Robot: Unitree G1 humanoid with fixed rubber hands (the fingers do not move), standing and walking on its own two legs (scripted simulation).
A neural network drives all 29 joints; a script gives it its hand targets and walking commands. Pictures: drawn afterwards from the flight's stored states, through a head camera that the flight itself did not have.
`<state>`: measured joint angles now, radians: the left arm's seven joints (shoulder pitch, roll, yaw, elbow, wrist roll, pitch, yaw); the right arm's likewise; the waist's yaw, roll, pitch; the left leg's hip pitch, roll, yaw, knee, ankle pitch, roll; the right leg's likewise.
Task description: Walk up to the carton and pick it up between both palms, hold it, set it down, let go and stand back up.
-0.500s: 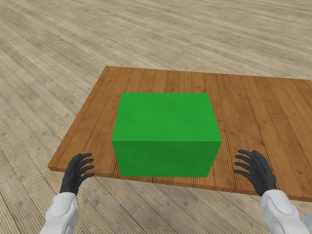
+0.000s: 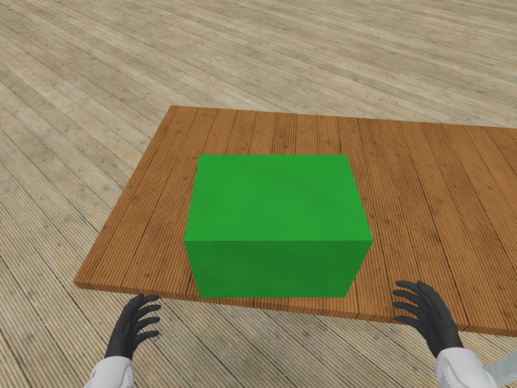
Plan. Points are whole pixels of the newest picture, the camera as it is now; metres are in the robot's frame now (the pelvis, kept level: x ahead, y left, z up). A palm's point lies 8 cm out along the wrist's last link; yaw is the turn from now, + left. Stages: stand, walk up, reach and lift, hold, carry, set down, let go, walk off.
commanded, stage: set down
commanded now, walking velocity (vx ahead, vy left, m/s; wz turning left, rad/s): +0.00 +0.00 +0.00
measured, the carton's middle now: (272, 226) +0.38 +0.01 +0.03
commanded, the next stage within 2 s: let go in 0.20 s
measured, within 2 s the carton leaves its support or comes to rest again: neither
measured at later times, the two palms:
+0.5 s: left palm out of the picture +0.14 +0.23 -0.08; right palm (438, 337) +0.20 -0.23 +0.00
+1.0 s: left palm out of the picture +0.06 +0.27 -0.12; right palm (434, 340) +0.20 -0.23 +0.00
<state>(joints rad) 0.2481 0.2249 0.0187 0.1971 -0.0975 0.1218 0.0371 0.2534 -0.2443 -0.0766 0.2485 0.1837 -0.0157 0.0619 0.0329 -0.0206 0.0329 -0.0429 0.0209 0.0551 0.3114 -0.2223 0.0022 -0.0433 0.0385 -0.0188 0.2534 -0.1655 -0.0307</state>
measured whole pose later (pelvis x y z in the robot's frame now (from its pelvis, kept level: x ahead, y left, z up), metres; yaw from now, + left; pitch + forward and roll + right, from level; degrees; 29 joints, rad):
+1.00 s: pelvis -0.03 +0.02 -0.01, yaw -1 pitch -1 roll -1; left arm 0.26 0.26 0.06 0.78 0.05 -0.01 -0.05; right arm 0.08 -0.28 -0.04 0.45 -0.03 -0.12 0.01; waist 0.01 -0.02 -0.01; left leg -0.20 0.01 0.08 0.44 -0.24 0.03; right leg -0.21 0.02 0.00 0.40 -0.18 0.00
